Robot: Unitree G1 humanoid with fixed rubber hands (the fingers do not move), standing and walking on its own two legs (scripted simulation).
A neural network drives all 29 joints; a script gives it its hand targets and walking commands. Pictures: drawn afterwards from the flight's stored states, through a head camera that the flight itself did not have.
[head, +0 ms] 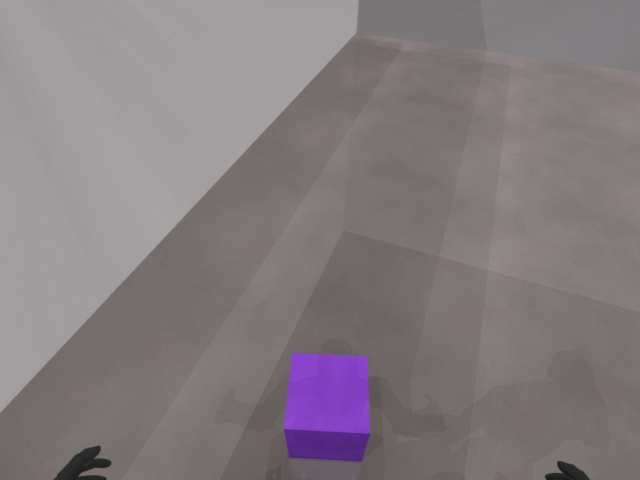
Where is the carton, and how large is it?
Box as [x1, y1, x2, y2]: [284, 353, 369, 461]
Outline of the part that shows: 292,353 284,423 284,431 289,457 361,461 369,435 366,357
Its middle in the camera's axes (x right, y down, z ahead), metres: +0.02 +0.48 +1.09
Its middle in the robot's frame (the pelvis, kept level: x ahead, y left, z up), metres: +0.46 -0.01 -0.65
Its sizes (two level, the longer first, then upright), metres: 0.210 0.200 0.250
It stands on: the floor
